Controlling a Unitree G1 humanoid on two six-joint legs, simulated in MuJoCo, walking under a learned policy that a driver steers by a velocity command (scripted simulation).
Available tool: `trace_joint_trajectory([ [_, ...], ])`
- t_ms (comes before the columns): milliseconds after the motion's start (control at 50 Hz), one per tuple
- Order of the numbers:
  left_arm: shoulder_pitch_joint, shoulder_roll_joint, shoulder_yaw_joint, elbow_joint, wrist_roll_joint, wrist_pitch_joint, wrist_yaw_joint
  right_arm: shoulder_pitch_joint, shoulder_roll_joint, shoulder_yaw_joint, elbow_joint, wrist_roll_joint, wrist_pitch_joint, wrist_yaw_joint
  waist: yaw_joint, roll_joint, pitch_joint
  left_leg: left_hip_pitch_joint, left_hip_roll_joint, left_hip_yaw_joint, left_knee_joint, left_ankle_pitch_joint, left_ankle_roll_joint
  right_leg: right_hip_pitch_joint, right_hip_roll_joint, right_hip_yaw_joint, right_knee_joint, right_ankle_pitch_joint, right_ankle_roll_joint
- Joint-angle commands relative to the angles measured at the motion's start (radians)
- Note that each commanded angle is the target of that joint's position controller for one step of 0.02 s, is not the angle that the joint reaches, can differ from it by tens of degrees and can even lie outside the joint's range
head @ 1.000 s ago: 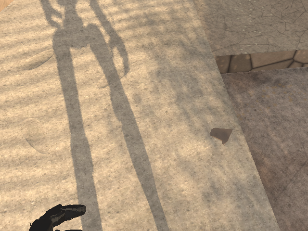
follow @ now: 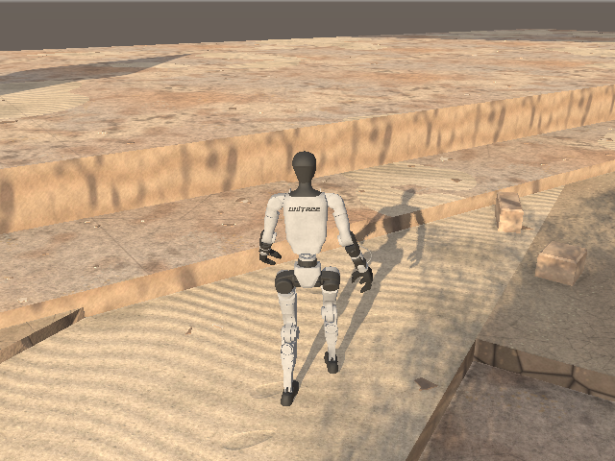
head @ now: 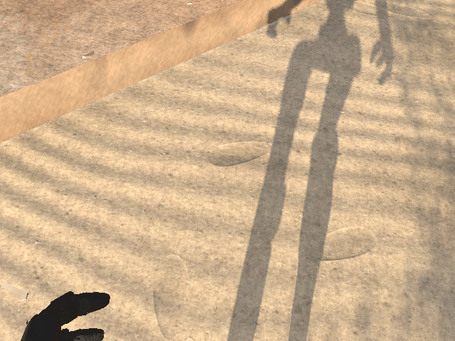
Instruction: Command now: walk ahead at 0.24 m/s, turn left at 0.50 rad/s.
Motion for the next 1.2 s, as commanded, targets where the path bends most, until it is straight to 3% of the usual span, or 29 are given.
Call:
trace_joint_trajectory([
  [20, 0.089, 0.138, 0.049, -0.044, 0.015, -0.027, 0.0, -0.066, -0.118, -0.029, -0.085, -0.001, 0.0, -0.013, 0.109, 0.161, -0.129, -0.001, 0.161, -0.155, 0.149, 0.601, 0.039, 0.256, 0.007, -0.039, -0.109, 0.116, -0.058],
  [40, 0.187, 0.189, 0.057, -0.042, 0.039, -0.031, 0.005, -0.069, -0.065, -0.01, -0.115, -0.017, -0.006, -0.011, 0.14, 0.075, -0.263, -0.106, 0.104, -0.103, 0.374, 0.42, -0.007, 0.51, -0.155, 0.084, -0.043, 0.412, -0.126],
  [60, 0.232, 0.214, 0.056, -0.037, 0.055, -0.018, 0.007, 0.141, -0.002, 0.008, -0.096, -0.023, -0.011, -0.008, 0.06, -0.199, -0.399, -0.375, -0.047, -0.031, 0.688, -0.352, -0.077, 0.826, -0.426, 0.403, 0.017, 0.78, -0.327],
  [80, 0.249, 0.194, 0.06, -0.025, 0.009, -0.001, 0.001, 0.225, -0.11, -0.002, -0.074, -0.008, -0.011, -0.001, 0.056, -0.229, -0.473, -0.467, 0.017, -0.042, 0.842, -0.35, -0.098, 0.842, -0.485, 0.594, -0.027, 0.46, -0.388],
  [100, 0.194, 0.127, 0.042, -0.054, 0.0, 0.012, 0.005, 0.115, -0.168, -0.02, -0.068, 0.003, 0.005, -0.003, 0.095, -0.119, -0.35, -0.518, 0.055, -0.023, 0.903, -0.262, -0.125, 0.743, -0.408, 0.479, -0.064, 0.267, -0.346],
  [120, 0.147, 0.088, 0.025, -0.058, 0.007, 0.027, 0.008, 0.017, -0.175, -0.022, -0.085, -0.001, 0.023, -0.009, 0.104, -0.05, -0.259, -0.53, 0.079, 0.019, 0.881, -0.195, -0.137, 0.626, -0.346, 0.363, -0.086, 0.157, -0.301],
  [180, 0.064, 0.071, 0.008, -0.042, 0.021, 0.047, 0.006, -0.025, -0.094, -0.006, -0.102, -0.011, 0.056, -0.011, 0.045, -0.071, -0.113, -0.366, 0.131, 0.072, 0.646, -0.134, -0.14, 0.307, -0.217, 0.171, -0.171, 0.091, -0.247],
  [220, 0.054, 0.085, 0.014, -0.027, 0.022, 0.049, 0.005, -0.01, -0.038, 0.014, -0.092, -0.021, 0.049, -0.012, 0.039, -0.105, -0.131, -0.256, 0.131, 0.129, 0.453, -0.123, -0.142, 0.266, -0.187, 0.092, -0.175, 0.205, -0.254],
  [260, 0.073, 0.107, 0.022, -0.012, 0.012, 0.056, 0.007, -0.03, -0.039, 0.02, -0.087, -0.026, 0.042, -0.009, 0.057, -0.115, -0.181, -0.188, 0.139, 0.14, 0.324, -0.035, -0.136, 0.3, -0.206, 0.09, -0.161, 0.231, -0.272],
  [340, 0.072, 0.1, 0.01, -0.001, -0.008, 0.078, 0.008, -0.046, -0.054, 0.015, -0.074, -0.031, 0.049, 0.005, 0.042, -0.093, -0.154, -0.02, 0.12, 0.175, 0.043, 0.185, -0.087, 0.227, -0.186, 0.086, -0.16, -0.198, -0.219],
  [380, 0.125, 0.048, -0.012, 0.021, 0.009, 0.073, 0.0, -0.093, -0.105, 0.011, -0.112, -0.058, 0.049, 0.001, 0.066, 0.008, -0.114, 0.05, 0.243, 0.028, -0.054, 0.247, -0.024, 0.127, -0.116, 0.041, -0.106, -0.445, -0.1],
  [400, 0.172, 0.036, -0.011, 0.021, 0.015, 0.071, -0.003, -0.139, -0.143, 0.003, -0.104, -0.054, 0.05, 0.0, 0.136, 0.164, -0.079, -0.102, 0.267, -0.004, -0.069, 0.061, 0.022, 0.19, -0.032, -0.061, -0.078, -0.432, -0.05],
  [420, 0.141, 0.05, -0.011, 0.03, 0.023, 0.072, 0.0, -0.162, -0.079, 0.016, -0.108, -0.054, 0.043, 0.007, 0.113, 0.174, -0.055, -0.207, 0.237, 0.011, -0.107, -0.099, 0.018, 0.287, -0.026, -0.079, -0.041, -0.348, -0.022],
  [440, 0.131, 0.055, -0.008, 0.033, 0.02, 0.074, 0.002, -0.168, -0.049, 0.026, -0.103, -0.061, 0.035, 0.009, 0.11, 0.168, -0.025, -0.241, 0.214, 0.028, -0.114, -0.139, -0.006, 0.306, -0.025, -0.077, -0.034, -0.308, -0.02],
  [480, 0.148, 0.067, -0.004, 0.052, 0.017, 0.078, 0.01, -0.163, -0.058, 0.025, -0.098, -0.054, 0.018, 0.011, 0.105, 0.144, 0.001, -0.231, 0.192, 0.053, -0.084, -0.037, -0.038, 0.297, -0.036, -0.063, -0.031, -0.271, -0.036],
  [640, 0.162, 0.058, -0.004, 0.103, 0.004, 0.074, 0.017, -0.116, -0.046, 0.026, -0.083, -0.039, 0.005, 0.003, 0.092, 0.053, -0.051, -0.14, 0.172, 0.079, -0.001, 0.23, -0.036, 0.325, -0.048, -0.058, -0.005, -0.135, -0.039],
  [680, 0.182, 0.053, -0.004, 0.126, -0.001, 0.08, 0.02, -0.081, -0.055, 0.021, -0.064, -0.032, 0.01, 0.004, 0.087, 0.072, -0.059, -0.14, 0.163, 0.077, -0.027, 0.025, -0.015, 0.314, -0.009, -0.101, 0.033, -0.32, -0.042],
  [740, 0.147, 0.052, 0.0, 0.116, -0.02, 0.068, 0.017, -0.03, -0.105, 0.002, -0.06, -0.024, 0.007, 0.003, 0.053, 0.177, 0.046, -0.132, 0.277, -0.095, -0.163, -0.351, 0.077, 0.119, 0.032, -0.151, 0.19, -0.493, -0.061],
  [780, 0.104, 0.054, 0.002, 0.093, -0.035, 0.044, 0.007, -0.002, -0.13, -0.009, -0.042, -0.013, -0.016, -0.002, 0.041, 0.212, 0.108, -0.098, 0.392, -0.233, -0.217, -0.364, 0.14, 0.012, -0.007, -0.118, 0.275, -0.465, -0.101],
  [820, 0.116, 0.052, 0.003, 0.092, -0.042, 0.025, -0.008, -0.025, -0.123, -0.011, -0.037, -0.01, -0.036, -0.004, 0.062, 0.211, 0.105, -0.06, 0.421, -0.205, -0.196, -0.226, 0.141, 0.007, -0.037, -0.096, 0.237, -0.488, -0.145],
  [860, 0.25, 0.065, 0.015, 0.151, -0.042, 0.021, -0.02, -0.114, -0.114, -0.011, -0.058, -0.002, -0.036, -0.001, 0.134, 0.17, 0.044, -0.164, 0.347, -0.041, -0.123, -0.102, 0.078, 0.276, -0.001, -0.136, 0.086, -0.37, -0.166],
  [880, 0.352, 0.106, 0.034, 0.191, -0.035, 0.024, -0.02, -0.169, -0.088, -0.003, -0.08, -0.007, -0.039, -0.002, 0.177, 0.107, 0.018, -0.25, 0.268, 0.079, 0.008, 0.003, 0.027, 0.418, -0.008, -0.073, 0.035, -0.345, -0.18],
  [900, 0.442, 0.222, 0.069, 0.206, -0.034, 0.021, -0.017, -0.206, -0.034, 0.01, -0.134, -0.011, -0.054, -0.003, 0.178, -0.168, 0.001, -0.434, 0.1, 0.27, 0.37, 0.077, -0.075, 0.549, -0.173, 0.322, -0.13, -0.435, -0.283],
  [920, 0.502, 0.235, 0.067, 0.19, -0.026, 0.015, -0.023, -0.226, -0.05, 0.009, -0.155, -0.009, -0.077, -0.007, 0.216, -0.277, -0.031, -0.657, 0.043, 0.166, 0.618, -0.164, -0.1, 0.709, -0.324, 0.695, -0.288, -0.414, -0.398],
  [960, 0.434, 0.156, 0.045, 0.154, -0.018, 0.003, -0.015, -0.206, -0.072, 0.006, -0.138, 0.011, -0.111, 0.013, 0.166, -0.089, -0.006, -0.781, 0.131, 0.095, 0.746, -0.095, -0.053, 0.741, -0.309, 0.564, -0.242, -0.316, -0.366],
  [1000, 0.383, 0.118, 0.03, 0.127, -0.022, 0.013, -0.003, -0.223, -0.077, 0.0, -0.13, -0.021, -0.122, 0.024, 0.136, 0.01, 0.001, -0.753, 0.181, 0.103, 0.635, 0.046, -0.046, 0.683, -0.258, 0.41, -0.246, -0.17, -0.312],
  [1040, 0.395, 0.1, 0.022, 0.121, -0.025, 0.031, 0.01, -0.236, -0.057, 0.001, -0.137, -0.026, -0.115, 0.037, 0.122, -0.028, -0.001, -0.67, 0.177, 0.135, 0.515, 0.116, -0.072, 0.618, -0.206, 0.308, -0.272, -0.06, -0.289],
  [1120, 0.409, 0.149, 0.038, 0.105, -0.027, 0.048, 0.043, -0.372, -0.004, 0.025, -0.175, -0.02, -0.112, 0.048, 0.145, -0.044, 0.036, -0.504, 0.112, 0.184, 0.19, 0.322, -0.116, 0.44, -0.125, 0.177, -0.29, -0.024, -0.25],
  [1200, 0.443, 0.168, 0.049, 0.103, -0.041, 0.05, 0.049, -0.431, -0.048, 0.014, -0.197, -0.001, -0.115, 0.054, 0.152, -0.081, 0.04, -0.344, 0.091, 0.151, 0.043, 0.436, -0.119, 0.375, -0.154, 0.234, -0.275, -0.099, -0.225],
])
Keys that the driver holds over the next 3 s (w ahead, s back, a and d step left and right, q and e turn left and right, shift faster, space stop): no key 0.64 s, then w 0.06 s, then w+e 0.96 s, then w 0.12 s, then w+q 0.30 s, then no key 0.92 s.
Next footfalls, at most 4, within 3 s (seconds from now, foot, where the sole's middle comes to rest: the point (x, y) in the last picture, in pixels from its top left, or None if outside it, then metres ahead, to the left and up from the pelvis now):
0.04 right None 0.21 -0.12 -0.77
0.38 left None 0.14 0.12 -0.77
1.32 left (185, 303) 0.57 0.08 -0.77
1.80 right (300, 252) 0.71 -0.29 -0.77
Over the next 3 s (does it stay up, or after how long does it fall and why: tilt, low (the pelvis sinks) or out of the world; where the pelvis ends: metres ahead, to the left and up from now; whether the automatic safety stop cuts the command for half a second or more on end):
stays up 0.97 -0.30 0.00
